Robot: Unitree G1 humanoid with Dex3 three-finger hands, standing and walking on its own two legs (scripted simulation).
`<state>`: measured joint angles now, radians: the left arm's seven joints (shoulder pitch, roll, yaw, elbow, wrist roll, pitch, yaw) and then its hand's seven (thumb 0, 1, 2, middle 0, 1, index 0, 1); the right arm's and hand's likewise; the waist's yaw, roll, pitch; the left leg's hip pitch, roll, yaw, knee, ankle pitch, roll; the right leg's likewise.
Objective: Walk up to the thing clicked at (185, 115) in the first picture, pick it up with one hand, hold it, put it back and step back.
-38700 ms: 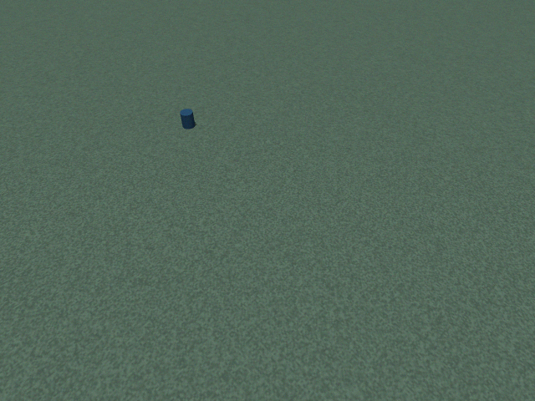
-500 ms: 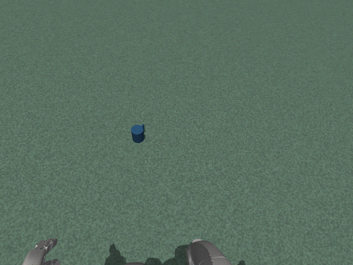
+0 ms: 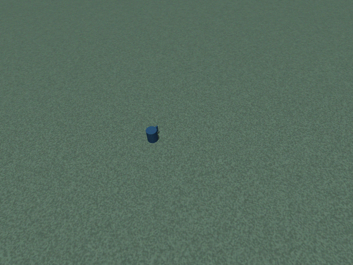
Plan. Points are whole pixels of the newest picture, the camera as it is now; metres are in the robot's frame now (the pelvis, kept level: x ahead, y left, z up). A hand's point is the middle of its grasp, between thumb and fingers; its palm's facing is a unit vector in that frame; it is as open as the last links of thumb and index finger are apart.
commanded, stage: step back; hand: left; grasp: from above
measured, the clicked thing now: (153, 133) +1.09 +0.23 -0.71
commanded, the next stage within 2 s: stand in 0.86 s
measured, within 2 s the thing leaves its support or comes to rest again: neither
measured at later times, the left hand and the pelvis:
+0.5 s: hand out of the picture +0.07 +0.25 -0.13, palm faces +0.04 -0.92 -0.40, open 7.4 cm; pelvis +0.02 -0.02 +0.00, yaw +1 degrees
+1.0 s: hand out of the picture +0.12 +0.27 -0.15, palm faces +0.01 -0.93 -0.36, open 7.4 cm; pelvis +0.06 +0.01 +0.01, yaw +1 degrees
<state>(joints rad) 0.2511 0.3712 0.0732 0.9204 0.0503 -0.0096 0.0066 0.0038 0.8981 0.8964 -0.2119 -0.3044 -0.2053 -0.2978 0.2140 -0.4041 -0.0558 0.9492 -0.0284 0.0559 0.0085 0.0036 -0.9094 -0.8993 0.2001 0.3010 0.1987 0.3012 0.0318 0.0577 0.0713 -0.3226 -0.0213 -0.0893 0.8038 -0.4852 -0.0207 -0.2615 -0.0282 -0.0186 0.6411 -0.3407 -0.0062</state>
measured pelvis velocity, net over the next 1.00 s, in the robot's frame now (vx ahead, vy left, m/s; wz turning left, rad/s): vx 0.06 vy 0.01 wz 0.01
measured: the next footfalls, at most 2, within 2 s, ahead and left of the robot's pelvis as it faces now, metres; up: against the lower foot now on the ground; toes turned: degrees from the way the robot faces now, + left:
left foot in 0.04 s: +0.04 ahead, +0.13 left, +0.00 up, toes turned -2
right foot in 0.36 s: +0.07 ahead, -0.12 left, +0.00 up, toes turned +0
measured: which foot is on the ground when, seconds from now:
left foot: up 0.00-0.02, down 0.04-0.40, up 0.42-0.70, down 0.72-1.00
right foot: down 0.00-0.08, up 0.10-0.34, down 0.36-1.00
